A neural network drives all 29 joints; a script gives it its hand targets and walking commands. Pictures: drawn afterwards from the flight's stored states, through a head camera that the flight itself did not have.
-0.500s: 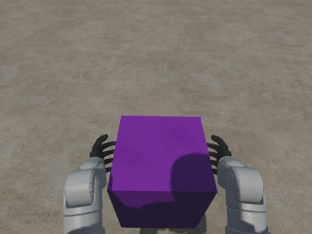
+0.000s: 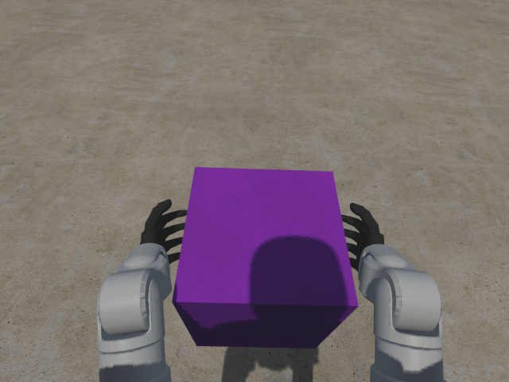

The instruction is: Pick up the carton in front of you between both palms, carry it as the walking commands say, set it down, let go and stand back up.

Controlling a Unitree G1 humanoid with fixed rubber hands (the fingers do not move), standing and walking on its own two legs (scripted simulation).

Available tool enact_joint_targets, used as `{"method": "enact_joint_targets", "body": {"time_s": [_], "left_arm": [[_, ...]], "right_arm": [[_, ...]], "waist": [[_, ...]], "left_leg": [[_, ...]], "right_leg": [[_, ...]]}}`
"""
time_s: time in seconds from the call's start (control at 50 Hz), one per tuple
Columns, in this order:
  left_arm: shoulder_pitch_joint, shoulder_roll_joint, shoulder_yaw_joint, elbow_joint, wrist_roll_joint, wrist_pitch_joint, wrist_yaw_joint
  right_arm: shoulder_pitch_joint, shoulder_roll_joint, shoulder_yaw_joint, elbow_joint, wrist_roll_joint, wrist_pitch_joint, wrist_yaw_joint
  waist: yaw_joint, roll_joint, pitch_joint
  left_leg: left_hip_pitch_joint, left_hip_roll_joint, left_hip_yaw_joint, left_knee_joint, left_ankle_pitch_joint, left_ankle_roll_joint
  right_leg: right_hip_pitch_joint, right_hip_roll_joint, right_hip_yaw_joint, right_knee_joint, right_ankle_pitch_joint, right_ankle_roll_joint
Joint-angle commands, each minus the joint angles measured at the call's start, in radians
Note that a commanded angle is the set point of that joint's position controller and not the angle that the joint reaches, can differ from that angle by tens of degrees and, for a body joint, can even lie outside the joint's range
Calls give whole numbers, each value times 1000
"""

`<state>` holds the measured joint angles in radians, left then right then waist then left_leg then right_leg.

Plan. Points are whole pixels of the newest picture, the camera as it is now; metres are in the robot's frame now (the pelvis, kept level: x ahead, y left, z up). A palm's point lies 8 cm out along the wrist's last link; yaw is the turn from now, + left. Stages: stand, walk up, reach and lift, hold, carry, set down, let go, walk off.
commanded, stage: carry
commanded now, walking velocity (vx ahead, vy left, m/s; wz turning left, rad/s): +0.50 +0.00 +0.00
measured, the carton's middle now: (259, 265) +0.30 +0.00 +0.01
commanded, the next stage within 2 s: none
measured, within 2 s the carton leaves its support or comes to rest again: neither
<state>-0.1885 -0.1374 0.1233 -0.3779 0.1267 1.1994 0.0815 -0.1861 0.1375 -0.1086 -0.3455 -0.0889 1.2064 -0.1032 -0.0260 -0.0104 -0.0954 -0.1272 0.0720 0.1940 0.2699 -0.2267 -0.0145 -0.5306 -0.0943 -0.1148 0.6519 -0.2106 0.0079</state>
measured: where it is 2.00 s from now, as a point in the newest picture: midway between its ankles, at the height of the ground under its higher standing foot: (258, 242)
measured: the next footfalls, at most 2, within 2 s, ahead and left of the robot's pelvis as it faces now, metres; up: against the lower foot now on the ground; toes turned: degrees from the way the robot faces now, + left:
right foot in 0.08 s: +0.20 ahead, -0.13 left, +0.00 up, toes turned -9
left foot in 0.50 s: +0.49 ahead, +0.08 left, +0.00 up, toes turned +13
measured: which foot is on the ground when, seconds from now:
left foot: down 0.00-0.12, up 0.14-0.48, down 0.50-0.98, up 1.00-1.00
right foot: up 0.00-0.06, down 0.08-0.54, up 0.56-0.92, down 0.94-1.00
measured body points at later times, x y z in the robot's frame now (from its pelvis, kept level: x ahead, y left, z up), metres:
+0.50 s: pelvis +0.34 -0.02 -0.02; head +0.35 -0.03 +0.43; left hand +0.62 +0.14 +0.07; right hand +0.63 -0.16 +0.07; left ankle +0.45 +0.07 -0.75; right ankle +0.17 -0.12 -0.75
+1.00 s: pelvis +0.67 -0.06 -0.03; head +0.67 -0.07 +0.42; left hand +0.95 +0.10 +0.06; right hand +0.96 -0.20 +0.05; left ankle +0.46 +0.06 -0.72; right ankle +0.78 -0.15 -0.75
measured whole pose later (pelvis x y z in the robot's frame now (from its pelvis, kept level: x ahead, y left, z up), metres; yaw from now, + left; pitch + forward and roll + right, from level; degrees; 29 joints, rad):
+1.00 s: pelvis +0.67 -0.06 -0.03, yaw +3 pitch +2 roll -1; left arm -0.22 -0.14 0.13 -0.31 0.12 1.19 0.08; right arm -0.20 0.13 -0.12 -0.31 -0.11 1.22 -0.10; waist 0.01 0.04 -0.07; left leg -0.03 0.14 0.13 0.70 -0.47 -0.07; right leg -0.46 -0.05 -0.24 0.56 -0.10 -0.07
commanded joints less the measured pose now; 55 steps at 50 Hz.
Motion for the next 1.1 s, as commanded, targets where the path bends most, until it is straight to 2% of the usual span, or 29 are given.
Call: {"method": "enact_joint_targets", "body": {"time_s": [0.0, 0.06, 0.08, 0.1, 0.12, 0.14, 0.18, 0.22, 0.24, 0.28, 0.36, 0.44, 0.46, 0.48, 0.5, 0.52, 0.56, 0.6, 0.7, 0.76, 0.82, 0.88, 0.9, 0.92, 0.94, 0.96, 0.98, 1.0, 1.08], "left_arm": [[-401, -875, -738, -16, -411, 5, -234], [-423, -861, -726, 13, -411, 16, -247], [-418, -831, -707, 32, -421, 21, -255], [-431, -832, -716, 44, -408, 17, -257], [-448, -884, -709, 42, -436, 14, -260], [-380, -883, -715, 81, -399, 16, -262], [-485, -940, -720, 20, -444, -5, -267], [-461, -974, -753, -12, -463, -17, -274], [-451, -963, -744, -11, -470, -17, -277], [-400, -943, -736, -25, -451, -33, -275], [-384, -896, -760, -80, -474, -25, -271], [-454, -842, -742, -113, -462, 2, -263], [-417, -826, -732, -117, -466, 10, -262], [-401, -816, -741, -79, -439, 23, -265], [-412, -808, -740, -96, -454, 26, -257], [-422, -812, -739, -27, -436, 35, -257], [-438, -852, -742, -1, -398, 22, -253], [-464, -915, -748, -15, -420, 10, -255], [-458, -929, -734, -66, -410, -2, -246], [-443, -893, -757, 19, -428, 18, -233], [-457, -860, -742, 37, -424, 35, -234], [-394, -876, -745, 32, -430, 36, -250], [-446, -865, -741, 18, -428, 32, -259], [-443, -832, -706, 111, -412, 41, -263], [-416, -851, -714, 20, -427, 22, -265], [-442, -866, -709, 48, -430, 15, -263], [-409, -892, -694, 86, -415, 16, -270], [-437, -925, -718, 43, -456, 9, -270], [-426, -986, -716, -3, -438, -39, -284]], "right_arm": [[-412, 864, 749, -71, 389, 6, 256], [-429, 864, 737, -36, 394, 21, 266], [-458, 876, 762, -34, 397, 24, 258], [-523, 877, 751, -37, 398, 25, 262], [-576, 915, 784, -90, 429, 14, 260], [-523, 897, 747, -21, 393, 15, 257], [-486, 956, 762, 7, 406, -6, 264], [-483, 975, 762, -53, 395, -36, 259], [-465, 1000, 747, -22, 384, -38, 254], [-486, 1006, 770, -63, 415, -45, 245], [-411, 921, 763, -108, 370, -51, 229], [-418, 882, 756, -128, 378, -22, 231], [-416, 890, 766, -137, 407, -6, 228], [-450, 838, 732, -135, 383, 2, 228], [-391, 863, 727, -63, 385, 12, 230], [-390, 856, 731, -20, 375, 11, 232], [-457, 931, 753, -41, 412, -2, 252], [-511, 961, 747, -49, 434, 0, 260], [-505, 930, 741, -101, 449, -3, 273], [-485, 885, 729, -68, 427, 7, 272], [-467, 849, 715, -33, 386, 24, 255], [-389, 881, 698, 1, 377, 28, 257], [-465, 903, 740, -26, 390, 18, 252], [-460, 850, 714, 23, 376, 20, 257], [-497, 877, 758, -86, 411, 18, 263], [-549, 949, 799, -72, 453, 13, 270], [-494, 933, 749, -5, 391, 16, 266], [-485, 951, 764, 9, 402, -1, 269], [-498, 1015, 743, -21, 401, -53, 252]], "waist": [[5, 154, -198], [43, 76, -238], [52, -194, -277], [72, -386, -247], [52, -334, -233], [47, -124, -261], [47, -39, -290], [39, -148, -282], [37, -98, -276], [50, -165, -214], [48, -133, -215], [22, -132, -273], [-5, -118, -305], [-24, 122, -346], [-4, 266, -370], [-8, 260, -324], [-3, 124, -318], [14, 57, -269], [17, 160, -191], [5, 142, -165], [-4, 215, -86], [14, 139, -144], [34, 148, -160], [65, 51, -262], [59, -144, -320], [60, -326, -361], [42, -245, -370], [42, -130, -317], [40, -84, -336]], "left_leg": [[108, 175, -64, -13, 159, 90], [-102, 72, 48, 364, 186, -6], [-303, -2, 28, 629, -68, -41], [-545, -59, -58, 768, -317, -46], [-626, -16, -142, 882, -349, -5], [-610, 34, -184, 904, -301, 6], [-572, 44, -187, 749, -191, 15], [-528, 58, -165, 714, -84, 4], [-502, 35, -126, 636, -46, -10], [-487, -4, -60, 444, 2, -17], [-450, -36, -6, 243, 150, -9], [-23, -124, 126, 121, 266, 32], [221, -77, 56, 168, 215, 66], [343, 150, -253, 126, 213, 100], [491, 300, -581, 45, 295, 217], [472, 331, -618, 29, 327, 257], [384, 325, -463, 32, 471, 227], [227, 276, -349, -37, 262, 155], [143, 187, -107, -112, 305, 136], [242, 214, -118, -88, 304, 137], [251, 150, -31, -70, 444, 110], [128, 156, -9, 72, 494, 65], [109, 125, 36, 215, 559, 28], [19, 56, 53, 457, 409, -29], [-170, -40, 27, 740, 181, -62], [-427, -127, -70, 903, -295, -56], [-444, -36, -142, 965, -353, -37], [-415, -1, -182, 914, -334, -15], [-357, 5, -132, 595, -168, -18]], "right_leg": [[167, 72, -128, -215, 90, 9], [547, 20, -41, -240, 31, -54], [653, -213, 351, -349, -60, -107], [773, -320, 597, -428, 54, -232], [770, -355, 590, -402, 223, -257], [714, -339, 496, -385, 221, -230], [697, -289, 366, -387, 277, -178], [589, -269, 213, -432, 227, -156], [602, -204, 131, -433, 209, -135], [598, -169, 59, -419, 331, -127], [701, -143, 17, -369, 625, -102], [583, -71, -133, -113, 784, -50], [390, -44, -121, 23, 634, -22], [225, -6, -130, 305, 314, -2], [-33, 115, -39, 446, -180, 15], [-151, 80, 57, 604, -293, -17], [-181, 6, 113, 613, -213, -34], [-91, -16, 111, 415, -134, -25], [-30, -16, 8, 126, 79, 0], [-85, -1, -25, 6, 93, -6], [-39, 44, -119, -173, 114, -6], [256, 97, -182, -184, 132, -24], [364, 86, -143, -200, 157, -28], [596, -39, -32, -222, 259, -50], [717, -207, 328, -288, 420, -146], [871, -324, 504, -303, 810, -259], [832, -329, 402, -304, 821, -262], [735, -290, 276, -273, 859, -203], [666, -209, 102, -313, 733, -118]]}}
